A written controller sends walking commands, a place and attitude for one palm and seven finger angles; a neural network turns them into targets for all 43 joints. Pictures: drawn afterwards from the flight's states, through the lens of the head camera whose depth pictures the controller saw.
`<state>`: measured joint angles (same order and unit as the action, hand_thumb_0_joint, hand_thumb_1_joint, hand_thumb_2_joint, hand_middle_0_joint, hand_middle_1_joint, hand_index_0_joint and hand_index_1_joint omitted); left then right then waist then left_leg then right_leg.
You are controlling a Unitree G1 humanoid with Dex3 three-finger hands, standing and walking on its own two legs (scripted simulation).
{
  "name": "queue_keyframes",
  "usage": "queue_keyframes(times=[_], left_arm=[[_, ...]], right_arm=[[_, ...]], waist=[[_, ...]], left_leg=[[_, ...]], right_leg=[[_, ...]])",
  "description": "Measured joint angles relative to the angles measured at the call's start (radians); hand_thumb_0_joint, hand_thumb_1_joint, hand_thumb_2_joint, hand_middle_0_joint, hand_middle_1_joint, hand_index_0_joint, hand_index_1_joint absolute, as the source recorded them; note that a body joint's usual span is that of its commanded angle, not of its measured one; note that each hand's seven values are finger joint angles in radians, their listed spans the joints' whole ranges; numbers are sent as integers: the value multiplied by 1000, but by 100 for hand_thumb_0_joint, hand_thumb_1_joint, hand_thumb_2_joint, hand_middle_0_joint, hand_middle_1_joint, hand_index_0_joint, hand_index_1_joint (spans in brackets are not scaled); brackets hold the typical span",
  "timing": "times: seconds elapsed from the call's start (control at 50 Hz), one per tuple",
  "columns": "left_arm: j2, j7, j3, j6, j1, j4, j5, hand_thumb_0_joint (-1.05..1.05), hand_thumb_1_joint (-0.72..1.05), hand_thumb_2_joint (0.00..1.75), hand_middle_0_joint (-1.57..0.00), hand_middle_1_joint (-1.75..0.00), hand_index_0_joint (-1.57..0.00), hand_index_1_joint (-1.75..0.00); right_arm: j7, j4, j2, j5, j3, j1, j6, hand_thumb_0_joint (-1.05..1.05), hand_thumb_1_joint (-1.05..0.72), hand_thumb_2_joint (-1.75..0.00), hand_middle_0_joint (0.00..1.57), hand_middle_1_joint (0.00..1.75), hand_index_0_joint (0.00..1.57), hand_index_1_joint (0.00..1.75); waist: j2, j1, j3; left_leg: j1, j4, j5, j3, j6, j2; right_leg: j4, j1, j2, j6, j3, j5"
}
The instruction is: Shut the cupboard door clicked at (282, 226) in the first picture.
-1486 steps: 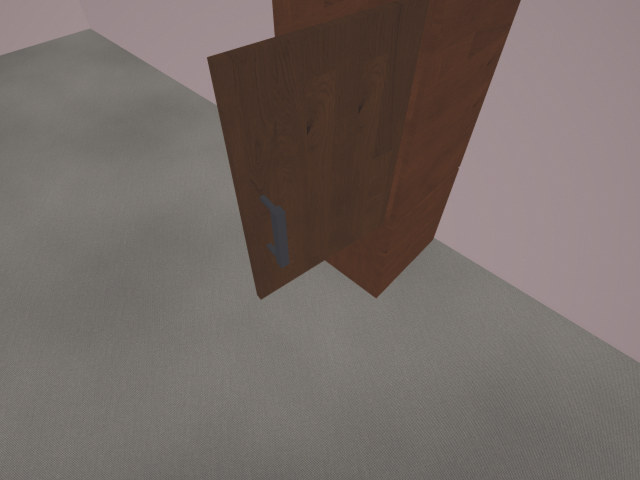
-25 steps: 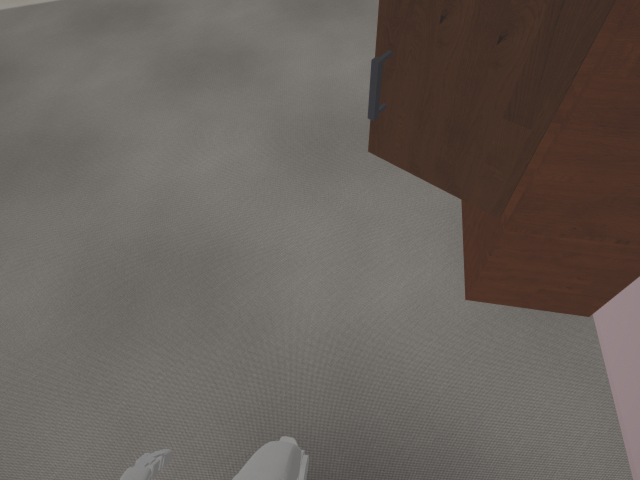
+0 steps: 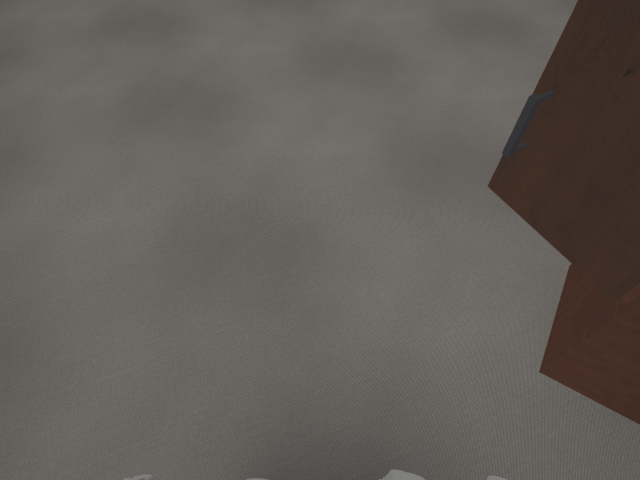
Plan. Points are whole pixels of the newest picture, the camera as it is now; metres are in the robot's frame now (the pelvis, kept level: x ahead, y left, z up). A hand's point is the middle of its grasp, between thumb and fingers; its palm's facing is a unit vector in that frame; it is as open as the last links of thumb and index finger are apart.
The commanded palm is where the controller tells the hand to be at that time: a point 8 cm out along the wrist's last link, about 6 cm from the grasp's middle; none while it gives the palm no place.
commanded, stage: walk to a spot facing it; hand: left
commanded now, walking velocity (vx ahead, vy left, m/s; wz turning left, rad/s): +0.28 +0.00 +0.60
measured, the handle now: (527, 125) +0.87 -0.43 -0.09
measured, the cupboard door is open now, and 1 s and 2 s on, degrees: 60 60 60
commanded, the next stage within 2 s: turn to face it in 0.80 s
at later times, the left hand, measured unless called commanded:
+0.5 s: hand out of the picture -0.01 +0.19 -0.18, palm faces +0.41 -0.89 -0.17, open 7.4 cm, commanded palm none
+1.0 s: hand (156, 352) +0.30 +0.29 -0.14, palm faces +0.50 -0.84 -0.23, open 7.3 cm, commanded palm none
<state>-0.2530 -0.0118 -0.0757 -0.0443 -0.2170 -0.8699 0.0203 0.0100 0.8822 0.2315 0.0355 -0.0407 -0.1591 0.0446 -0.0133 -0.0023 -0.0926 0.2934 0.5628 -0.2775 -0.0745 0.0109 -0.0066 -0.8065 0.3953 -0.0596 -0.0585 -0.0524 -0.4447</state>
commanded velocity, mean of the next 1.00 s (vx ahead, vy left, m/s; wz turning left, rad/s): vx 0.25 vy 0.00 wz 0.35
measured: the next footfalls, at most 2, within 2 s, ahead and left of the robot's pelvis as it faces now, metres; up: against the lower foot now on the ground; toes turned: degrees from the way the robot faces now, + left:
right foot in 0.04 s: +0.07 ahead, -0.13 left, +0.00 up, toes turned -2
left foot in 0.46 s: +0.16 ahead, +0.17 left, +0.00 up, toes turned +28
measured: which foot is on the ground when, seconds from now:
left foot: down 0.00-0.04, up 0.06-0.44, down 0.46-0.86, up 0.88-1.00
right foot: up 0.00-0.02, down 0.04-0.46, up 0.48-0.84, down 0.86-1.00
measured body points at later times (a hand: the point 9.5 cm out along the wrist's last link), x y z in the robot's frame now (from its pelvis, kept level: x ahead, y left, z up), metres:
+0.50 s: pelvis +0.11 +0.04 -0.01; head +0.16 +0.07 +0.43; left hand -0.03 +0.24 -0.17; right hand +0.32 -0.14 -0.14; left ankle +0.13 +0.16 -0.74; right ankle +0.03 -0.12 -0.70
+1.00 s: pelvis +0.30 +0.08 +0.00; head +0.34 +0.07 +0.45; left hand +0.28 +0.33 -0.12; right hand +0.41 -0.14 -0.16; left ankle +0.17 +0.16 -0.65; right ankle +0.38 +0.01 -0.73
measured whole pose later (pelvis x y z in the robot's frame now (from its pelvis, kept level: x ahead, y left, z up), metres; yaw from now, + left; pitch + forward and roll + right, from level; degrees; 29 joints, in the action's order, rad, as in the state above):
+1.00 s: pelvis +0.30 +0.08 +0.00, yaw +31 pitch +0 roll +1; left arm -0.15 0.00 -0.05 0.05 -0.16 -0.88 0.02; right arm 0.00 1.04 0.21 0.02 -0.06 -0.29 0.01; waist -0.04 0.03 -0.08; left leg 0.42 1.14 -0.39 0.01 -0.01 0.01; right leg -0.54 0.31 -0.08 0.03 -0.16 -0.23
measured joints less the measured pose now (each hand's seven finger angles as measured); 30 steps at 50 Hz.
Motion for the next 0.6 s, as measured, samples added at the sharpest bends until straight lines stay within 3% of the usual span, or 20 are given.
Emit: queue_keyframes(times=[0.04,0.1,0.14,0.18,0.28,0.38,0.44,0.46,0.48,0.54,0.6], left_arm=[[-4,-9,2,23,-21,15,6,1,91,90,-20,-29,-20,-29],[14,3,8,49,-45,18,11,1,91,90,-20,-30,-20,-29],[34,12,10,56,-73,2,9,0,91,90,-20,-29,-20,-29],[51,16,12,60,-96,-25,8,0,91,90,-20,-29,-20,-29],[82,17,19,82,-123,-73,8,1,91,90,-20,-30,-20,-29],[98,10,22,95,-142,-99,11,1,91,90,-21,-30,-21,-29],[90,5,20,92,-168,-115,8,1,90,90,-21,-30,-21,-29],[88,2,18,88,-186,-120,5,1,90,90,-21,-30,-21,-29],[86,-4,17,77,-193,-126,1,1,90,90,-21,-30,-21,-29],[55,-5,9,35,-152,-139,2,1,91,90,-21,-30,-21,-29],[39,-7,-5,30,-85,-122,7,1,91,90,-21,-30,-20,-29]], right_arm=[[3,7,1,-4,-5,-22,8,0,-91,-90,20,30,20,30],[6,28,11,-6,-21,-37,23,0,-91,-90,20,30,20,30],[17,39,16,-1,-30,-38,30,1,-91,-90,20,30,20,30],[28,39,16,0,-35,-38,28,1,-91,-90,20,30,20,30],[44,40,0,-5,-35,-34,17,1,-91,-90,20,30,20,30],[53,45,-14,-5,-21,7,8,1,-91,-90,19,30,19,30],[54,27,-20,-3,-11,41,-12,1,-91,-90,19,30,19,30],[53,13,-16,-1,-7,47,-26,1,-91,-90,19,30,19,30],[47,0,-12,1,-7,55,-43,1,-91,-90,20,30,20,30],[21,-11,-25,-3,3,61,-78,0,-91,-90,20,30,20,30],[-1,2,-33,-3,9,23,-87,0,-91,-90,20,30,20,30]], waist=[[-6,1,25],[-19,-5,33],[-20,-4,41],[-16,8,46],[10,17,34],[29,-16,-5],[52,-33,-23],[51,-34,-20],[43,-27,-20],[64,-23,-37],[54,-12,-27]], left_leg=[[26,60,-60,-21,-3,-10],[145,379,-209,-13,-10,-32],[220,564,-152,25,-3,-23],[267,635,-68,60,9,4],[273,491,-4,121,17,59],[208,222,-32,172,-6,73],[132,76,-46,211,-36,49],[96,20,-22,216,-53,42],[102,25,78,213,-66,43],[93,103,14,215,-67,25],[32,39,-3,197,-58,9]], right_leg=[[155,-67,11,11,-12,21],[162,-87,-4,64,-54,111],[207,-127,-17,71,-77,115],[280,-175,-28,63,-106,136],[409,-279,-57,50,-193,160],[405,-340,-88,15,-275,110],[320,-351,-131,-18,-302,37],[238,-328,-151,-22,-298,0],[97,-276,-158,-18,-261,-44],[-283,-86,-127,4,-80,-67],[-351,51,-104,10,-25,10]])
